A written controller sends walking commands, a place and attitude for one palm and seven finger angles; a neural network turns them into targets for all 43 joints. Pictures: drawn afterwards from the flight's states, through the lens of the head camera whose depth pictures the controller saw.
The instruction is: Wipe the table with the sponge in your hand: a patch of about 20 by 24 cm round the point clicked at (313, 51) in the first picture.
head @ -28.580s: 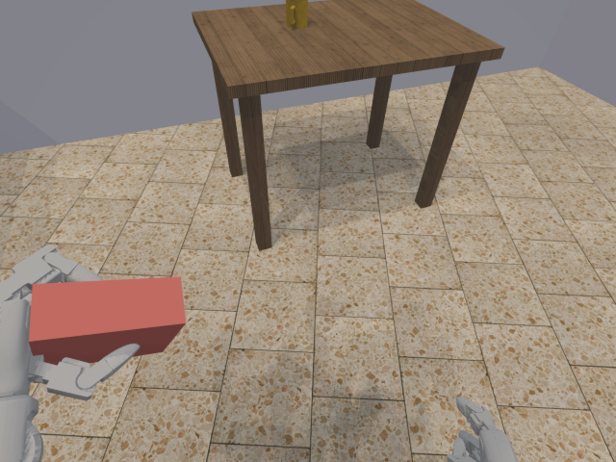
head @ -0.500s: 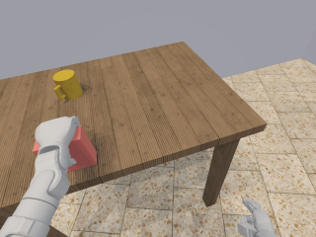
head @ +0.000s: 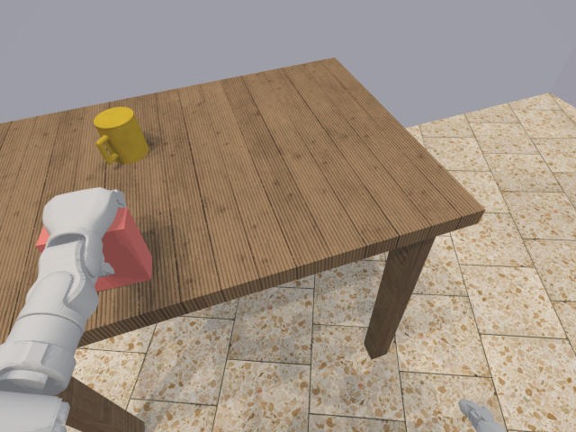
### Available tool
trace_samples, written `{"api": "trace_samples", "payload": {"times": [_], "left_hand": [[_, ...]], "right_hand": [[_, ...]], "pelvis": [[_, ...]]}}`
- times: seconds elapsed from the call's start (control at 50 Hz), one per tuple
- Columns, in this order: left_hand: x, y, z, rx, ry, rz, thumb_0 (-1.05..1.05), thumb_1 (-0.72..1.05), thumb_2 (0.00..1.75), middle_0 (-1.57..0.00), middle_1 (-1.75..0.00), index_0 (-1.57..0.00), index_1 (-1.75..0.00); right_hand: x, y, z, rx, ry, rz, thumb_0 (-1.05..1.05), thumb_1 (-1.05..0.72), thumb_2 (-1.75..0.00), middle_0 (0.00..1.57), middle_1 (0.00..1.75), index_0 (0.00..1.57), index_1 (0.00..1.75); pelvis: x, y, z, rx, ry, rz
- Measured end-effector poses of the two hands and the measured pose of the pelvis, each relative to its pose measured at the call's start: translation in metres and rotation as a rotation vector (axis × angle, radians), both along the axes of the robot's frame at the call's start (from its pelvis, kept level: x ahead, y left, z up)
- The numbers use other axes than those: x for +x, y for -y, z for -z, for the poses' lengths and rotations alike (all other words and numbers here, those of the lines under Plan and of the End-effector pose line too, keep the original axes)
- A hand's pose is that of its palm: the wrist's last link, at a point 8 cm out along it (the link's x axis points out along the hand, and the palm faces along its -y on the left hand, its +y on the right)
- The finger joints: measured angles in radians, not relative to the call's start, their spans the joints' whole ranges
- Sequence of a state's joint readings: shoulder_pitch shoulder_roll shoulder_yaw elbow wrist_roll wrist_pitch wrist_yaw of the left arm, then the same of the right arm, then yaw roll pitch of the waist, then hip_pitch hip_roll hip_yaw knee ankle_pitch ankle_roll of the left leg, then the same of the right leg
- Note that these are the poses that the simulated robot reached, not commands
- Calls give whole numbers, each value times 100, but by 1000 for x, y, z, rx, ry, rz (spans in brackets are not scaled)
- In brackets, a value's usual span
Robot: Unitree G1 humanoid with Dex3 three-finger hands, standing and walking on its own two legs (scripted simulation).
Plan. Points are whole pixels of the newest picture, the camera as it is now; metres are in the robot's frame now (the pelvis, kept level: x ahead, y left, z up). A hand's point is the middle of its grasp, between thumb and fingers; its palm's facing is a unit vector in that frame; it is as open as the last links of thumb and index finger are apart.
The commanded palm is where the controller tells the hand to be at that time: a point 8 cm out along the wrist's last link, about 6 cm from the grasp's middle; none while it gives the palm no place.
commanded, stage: wipe forward along the middle lane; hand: left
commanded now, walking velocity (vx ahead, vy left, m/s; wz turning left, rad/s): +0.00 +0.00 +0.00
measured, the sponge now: (106, 260) +0.33 +0.33 +0.04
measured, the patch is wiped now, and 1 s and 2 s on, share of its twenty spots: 0.85 0.85 0.90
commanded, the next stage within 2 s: slide back across to the first lane in 1.30 s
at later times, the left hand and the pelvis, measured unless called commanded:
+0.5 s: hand (97, 212) +0.39 +0.35 +0.09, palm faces -0.10 +0.03 -0.99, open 9.4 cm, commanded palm +0.39 +0.35 +0.12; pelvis -0.02 +0.01 -0.01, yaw -1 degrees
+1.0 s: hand (98, 192) +0.44 +0.38 +0.08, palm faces -0.12 +0.04 -0.99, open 9.4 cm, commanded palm +0.44 +0.37 +0.12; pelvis +0.00 +0.03 -0.01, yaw -2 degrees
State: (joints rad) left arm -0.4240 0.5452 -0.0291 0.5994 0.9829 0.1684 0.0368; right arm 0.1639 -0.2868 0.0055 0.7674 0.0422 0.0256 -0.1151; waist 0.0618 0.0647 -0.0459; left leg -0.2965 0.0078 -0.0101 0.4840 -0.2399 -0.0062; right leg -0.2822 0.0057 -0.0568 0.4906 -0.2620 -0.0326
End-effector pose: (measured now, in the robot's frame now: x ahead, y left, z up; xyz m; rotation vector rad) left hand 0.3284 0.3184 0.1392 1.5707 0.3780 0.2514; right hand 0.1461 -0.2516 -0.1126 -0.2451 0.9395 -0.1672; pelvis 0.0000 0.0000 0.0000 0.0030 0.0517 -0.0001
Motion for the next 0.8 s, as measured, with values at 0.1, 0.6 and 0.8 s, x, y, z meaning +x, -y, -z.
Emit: {"api": "trace_samples", "payload": {"times": [0.1,0.6,0.8], "left_hand": [[10,-4,0,10,-6,12,0,-49,110,-81,-137,-84,-140],[63,-31,-1,26,-28,-3,1,-51,111,-81,-136,-84,-140],[84,-42,0,23,-32,1,1,-51,112,-81,-136,-84,-140]], "right_hand": [[-25,4,5,-4,-47,31,1,-90,-90,20,30,20,30],[-116,11,12,-35,-208,166,1,-90,-90,20,30,20,30],[-129,4,12,-40,-257,188,1,-90,-90,20,30,20,30]], "pelvis": [[-4,-1,1,-2,-17,2],[-17,-14,7,-14,-104,24],[-10,-22,9,-19,-141,30]]}}
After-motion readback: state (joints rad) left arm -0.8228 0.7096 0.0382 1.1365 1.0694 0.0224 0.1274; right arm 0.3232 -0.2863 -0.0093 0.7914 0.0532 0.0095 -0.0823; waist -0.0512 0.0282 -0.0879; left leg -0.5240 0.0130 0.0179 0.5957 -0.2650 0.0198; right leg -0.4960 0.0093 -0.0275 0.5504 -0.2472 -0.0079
